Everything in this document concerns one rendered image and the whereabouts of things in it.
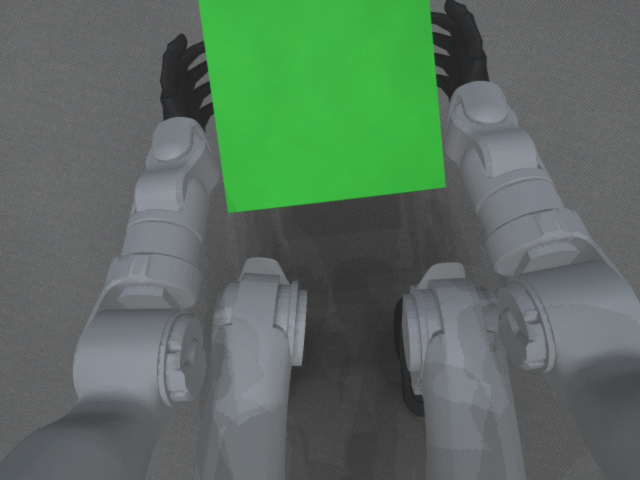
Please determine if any robot thigh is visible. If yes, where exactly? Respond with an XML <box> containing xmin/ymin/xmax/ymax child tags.
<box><xmin>193</xmin><ymin>273</ymin><xmax>307</xmax><ymax>480</ymax></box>
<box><xmin>402</xmin><ymin>278</ymin><xmax>527</xmax><ymax>480</ymax></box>

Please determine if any right robot upper arm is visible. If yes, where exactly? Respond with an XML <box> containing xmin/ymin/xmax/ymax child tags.
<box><xmin>497</xmin><ymin>260</ymin><xmax>640</xmax><ymax>480</ymax></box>

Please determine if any robot right thigh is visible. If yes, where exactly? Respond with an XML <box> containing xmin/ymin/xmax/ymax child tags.
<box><xmin>402</xmin><ymin>278</ymin><xmax>527</xmax><ymax>480</ymax></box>

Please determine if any robot left forearm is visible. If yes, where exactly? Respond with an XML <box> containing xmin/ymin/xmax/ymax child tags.
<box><xmin>73</xmin><ymin>117</ymin><xmax>220</xmax><ymax>395</ymax></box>

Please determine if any left robot upper arm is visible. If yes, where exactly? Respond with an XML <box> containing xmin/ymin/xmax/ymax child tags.
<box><xmin>0</xmin><ymin>308</ymin><xmax>207</xmax><ymax>480</ymax></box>

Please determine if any carton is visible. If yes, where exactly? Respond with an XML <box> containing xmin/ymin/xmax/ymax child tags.
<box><xmin>198</xmin><ymin>0</ymin><xmax>446</xmax><ymax>213</ymax></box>

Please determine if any robot left hand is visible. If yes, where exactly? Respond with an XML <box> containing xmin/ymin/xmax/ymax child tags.
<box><xmin>160</xmin><ymin>33</ymin><xmax>214</xmax><ymax>133</ymax></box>

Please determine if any robot left thigh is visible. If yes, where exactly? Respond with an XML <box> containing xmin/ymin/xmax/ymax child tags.
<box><xmin>193</xmin><ymin>273</ymin><xmax>307</xmax><ymax>480</ymax></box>

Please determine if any robot right forearm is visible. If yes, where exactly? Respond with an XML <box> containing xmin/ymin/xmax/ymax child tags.
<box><xmin>444</xmin><ymin>81</ymin><xmax>640</xmax><ymax>312</ymax></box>

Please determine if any robot right hand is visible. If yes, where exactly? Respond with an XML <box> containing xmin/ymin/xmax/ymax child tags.
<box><xmin>431</xmin><ymin>0</ymin><xmax>489</xmax><ymax>102</ymax></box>

